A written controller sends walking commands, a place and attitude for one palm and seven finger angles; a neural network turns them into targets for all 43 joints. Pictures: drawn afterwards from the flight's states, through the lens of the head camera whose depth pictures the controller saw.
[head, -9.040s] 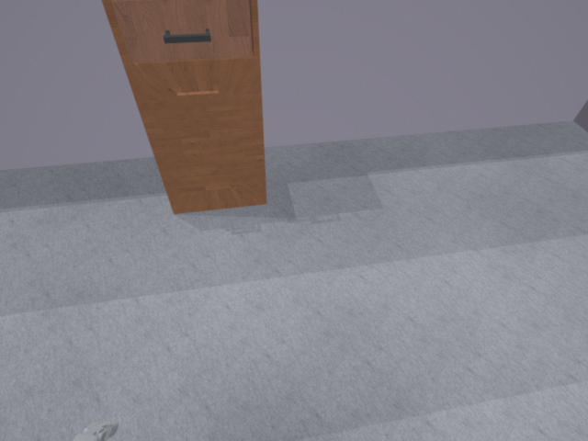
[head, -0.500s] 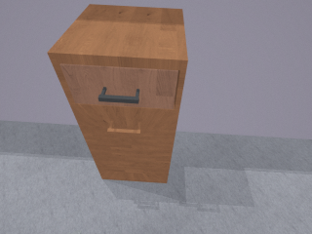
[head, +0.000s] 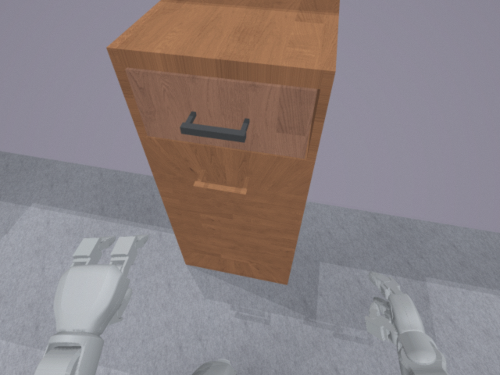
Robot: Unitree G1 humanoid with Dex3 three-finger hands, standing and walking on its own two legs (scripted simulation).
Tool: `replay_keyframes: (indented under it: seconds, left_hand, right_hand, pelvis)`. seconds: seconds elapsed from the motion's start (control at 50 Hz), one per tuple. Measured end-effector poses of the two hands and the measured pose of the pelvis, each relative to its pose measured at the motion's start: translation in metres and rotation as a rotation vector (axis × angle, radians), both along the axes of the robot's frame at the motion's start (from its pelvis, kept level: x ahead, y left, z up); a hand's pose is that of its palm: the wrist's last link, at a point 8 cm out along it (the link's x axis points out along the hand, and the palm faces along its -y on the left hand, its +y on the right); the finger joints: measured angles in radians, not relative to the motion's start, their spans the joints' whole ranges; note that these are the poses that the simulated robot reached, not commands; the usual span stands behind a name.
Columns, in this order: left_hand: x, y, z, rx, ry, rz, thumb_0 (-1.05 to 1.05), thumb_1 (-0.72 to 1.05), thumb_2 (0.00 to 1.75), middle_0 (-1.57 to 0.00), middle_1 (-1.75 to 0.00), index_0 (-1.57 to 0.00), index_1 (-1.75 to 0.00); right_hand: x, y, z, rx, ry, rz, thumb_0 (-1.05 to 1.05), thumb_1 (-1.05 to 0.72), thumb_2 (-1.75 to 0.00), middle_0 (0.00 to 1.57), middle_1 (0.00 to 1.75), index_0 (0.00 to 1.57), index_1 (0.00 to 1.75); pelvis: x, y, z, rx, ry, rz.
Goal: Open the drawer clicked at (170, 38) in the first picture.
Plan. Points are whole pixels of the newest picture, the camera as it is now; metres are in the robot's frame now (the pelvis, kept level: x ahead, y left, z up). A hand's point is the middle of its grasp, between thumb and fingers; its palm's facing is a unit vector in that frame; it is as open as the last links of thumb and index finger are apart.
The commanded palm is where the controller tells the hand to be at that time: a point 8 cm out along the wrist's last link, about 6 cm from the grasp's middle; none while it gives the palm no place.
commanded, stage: raise the hand with hooked fingers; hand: left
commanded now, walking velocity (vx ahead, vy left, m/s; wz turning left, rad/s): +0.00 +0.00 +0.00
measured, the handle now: (216, 126) +0.56 +0.18 +0.08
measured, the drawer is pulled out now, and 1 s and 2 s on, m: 0.00 0.00 0.00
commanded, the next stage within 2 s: move the hooked fingers above the handle in 1.30 s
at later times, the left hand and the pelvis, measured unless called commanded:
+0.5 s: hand (127, 202) +0.30 +0.25 +0.12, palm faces +0.15 -0.07 -0.99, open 12.6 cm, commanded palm +0.27 +0.24 +0.18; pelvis +0.04 +0.00 +0.03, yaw -1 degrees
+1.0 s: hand (113, 142) +0.35 +0.27 +0.19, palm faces +0.08 -0.07 -0.99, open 13.9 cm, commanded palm +0.31 +0.26 +0.25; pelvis +0.03 +0.02 +0.05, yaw +0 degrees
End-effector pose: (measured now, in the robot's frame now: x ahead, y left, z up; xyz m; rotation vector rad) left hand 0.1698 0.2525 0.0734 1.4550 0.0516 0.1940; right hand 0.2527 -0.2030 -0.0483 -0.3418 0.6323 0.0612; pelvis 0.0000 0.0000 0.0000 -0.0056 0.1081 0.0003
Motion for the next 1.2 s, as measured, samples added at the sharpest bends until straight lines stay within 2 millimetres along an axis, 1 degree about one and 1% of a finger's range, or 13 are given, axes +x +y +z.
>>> replay_keyframes:
  seconds: [0.08, 0.16, 0.26, 0.34, 0.42, 0.48, 0.56, 0.66, 0.8, 0.96, 1.06, 1.14, 1.2]
  left_hand:
    - [0.041, -0.006, 0.034, 0.035, -0.086, -0.025, 0.01, 0.28, 0.64, -0.26, -0.68, -0.26, -0.68]
    - [0.068, -0.013, 0.047, 0.005, -0.007, -0.003, 0.01, 0.2, 0.61, -0.26, -0.74, -0.26, -0.74]
    - [0.075, -0.017, 0.05, -0.01, 0.111, -0.037, 0.0, 0.09, 0.56, -0.27, -0.82, -0.27, -0.81]
    - [0.077, -0.017, 0.062, 0.0, 0.087, -0.078, 0.0, -0.01, 0.52, -0.28, -0.88, -0.28, -0.87]
    - [0.086, -0.011, 0.081, 0.027, -0.003, -0.091, 0.0, -0.1, 0.48, -0.29, -0.94, -0.29, -0.93]
    - [0.098, -0.006, 0.095, 0.038, -0.053, -0.074, 0.0, -0.17, 0.45, -0.3, -0.98, -0.29, -0.98]
    - [0.116, -0.003, 0.107, 0.027, -0.054, -0.05, 0.0, -0.26, 0.41, -0.3, -1.04, -0.3, -1.04]
    - [0.132, -0.005, 0.124, 0.025, -0.023, -0.076, 0.0, -0.37, 0.36, -0.31, -1.11, -0.31, -1.11]
    - [0.145, 0.002, 0.15, 0.035, -0.021, -0.101, 0.0, -0.46, 0.32, -0.31, -1.17, -0.31, -1.17]
    - [0.155, 0.014, 0.171, 0.048, -0.006, -0.1, 0.0, -0.49, 0.31, -0.32, -1.19, -0.31, -1.19]
    - [0.152, 0.017, 0.164, 0.028, 0.046, -0.121, 0.0, -0.49, 0.3, -0.31, -1.2, -0.31, -1.2]
    - [0.143, 0.015, 0.154, 0.024, 0.071, -0.167, 0.0, -0.49, 0.3, -0.31, -1.2, -0.31, -1.2]
    - [0.135, 0.012, 0.154, 0.03, 0.042, -0.206, 0.0, -0.49, 0.3, -0.32, -1.2, -0.31, -1.2]
  right_hand:
    - [-0.003, 0.012, -0.011, 0.082, 0.038, -0.017, 0.01, -0.91, -0.9, 0.2, 0.3, 0.2, 0.3]
    - [-0.02, 0.015, -0.019, 0.157, 0.12, -0.077, 0.01, -0.9, -0.9, 0.2, 0.3, 0.2, 0.3]
    - [-0.041, -0.002, -0.025, 0.136, 0.213, -0.127, 0.01, -0.9, -0.9, 0.2, 0.3, 0.2, 0.3]
    - [-0.048, -0.023, -0.028, 0.065, 0.266, -0.149, 0.01, -0.9, -0.9, 0.2, 0.3, 0.2, 0.3]
    - [-0.042, -0.037, -0.028, 0.025, 0.278, -0.169, 0.01, -0.9, -0.9, 0.2, 0.3, 0.2, 0.3]
    - [-0.032, -0.039, -0.024, 0.03, 0.259, -0.185, 0.01, -0.91, -0.9, 0.2, 0.3, 0.2, 0.3]
    - [-0.017, -0.032, -0.015, 0.063, 0.214, -0.192, 0.01, -0.91, -0.9, 0.2, 0.3, 0.2, 0.3]
    - [-0.001, -0.015, -0.001, 0.099, 0.167, -0.171, 0.01, -0.91, -0.9, 0.2, 0.3, 0.2, 0.3]
    - [0.002, 0.006, 0.007, 0.122, 0.159, -0.129, 0.01, -0.91, -0.9, 0.2, 0.3, 0.2, 0.3]
    - [-0.02, 0.014, 0.0, 0.118, 0.219, -0.118, 0.01, -0.9, -0.9, 0.2, 0.3, 0.2, 0.3]
    - [-0.039, 0.012, -0.005, 0.119, 0.256, -0.139, 0.01, -0.91, -0.9, 0.2, 0.3, 0.2, 0.3]
    - [-0.053, 0.008, -0.008, 0.102, 0.279, -0.148, 0.01, -0.91, -0.9, 0.2, 0.3, 0.2, 0.3]
    - [-0.06, 0.006, -0.01, 0.087, 0.291, -0.15, 0.01, -0.91, -0.9, 0.2, 0.3, 0.2, 0.3]
  pelvis:
    - [0.007, -0.001, 0.003, 0.002, -0.006, -0.002]
    - [0.02, -0.002, 0.015, 0.018, -0.011, -0.031]
    - [0.034, -0.003, 0.026, 0.028, -0.019, -0.049]
    - [0.04, -0.002, 0.03, 0.024, -0.024, -0.039]
    - [0.042, -0.001, 0.031, 0.022, -0.024, -0.025]
    - [0.043, 0.001, 0.032, 0.021, -0.027, -0.02]
    - [0.044, 0.004, 0.035, 0.021, -0.04, -0.017]
    - [0.045, 0.006, 0.039, 0.021, -0.063, -0.018]
    - [0.04, 0.011, 0.043, 0.013, -0.091, -0.01]
    - [0.031, 0.018, 0.046, 0.007, -0.104, 0.001]
    - [0.027, 0.023, 0.048, 0.005, -0.104, -0.007]
    - [0.024, 0.025, 0.048, 0.004, -0.105, -0.008]
    - [0.02, 0.027, 0.048, 0.002, -0.106, -0.005]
